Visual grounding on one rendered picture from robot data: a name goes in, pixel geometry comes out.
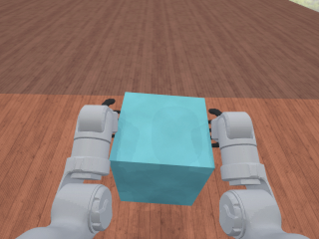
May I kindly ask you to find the robot right forearm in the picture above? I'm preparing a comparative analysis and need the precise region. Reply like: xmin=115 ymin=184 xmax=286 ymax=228
xmin=210 ymin=112 xmax=282 ymax=226

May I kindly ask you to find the right robot upper arm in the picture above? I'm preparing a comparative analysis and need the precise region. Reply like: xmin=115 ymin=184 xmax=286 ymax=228
xmin=219 ymin=189 xmax=310 ymax=239

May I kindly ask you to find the robot left forearm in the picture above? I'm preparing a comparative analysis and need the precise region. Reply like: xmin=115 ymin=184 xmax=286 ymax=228
xmin=51 ymin=105 xmax=119 ymax=221

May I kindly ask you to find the carton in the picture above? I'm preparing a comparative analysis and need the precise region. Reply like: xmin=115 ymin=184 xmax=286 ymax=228
xmin=109 ymin=92 xmax=215 ymax=206

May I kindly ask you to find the robot right hand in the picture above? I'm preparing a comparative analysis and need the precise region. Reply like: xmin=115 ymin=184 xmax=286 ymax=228
xmin=208 ymin=109 xmax=222 ymax=148

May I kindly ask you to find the left robot upper arm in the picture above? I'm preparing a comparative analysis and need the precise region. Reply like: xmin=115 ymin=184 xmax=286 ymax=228
xmin=15 ymin=183 xmax=113 ymax=239

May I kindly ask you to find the robot left hand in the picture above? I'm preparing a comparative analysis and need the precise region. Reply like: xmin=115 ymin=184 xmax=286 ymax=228
xmin=102 ymin=99 xmax=121 ymax=138

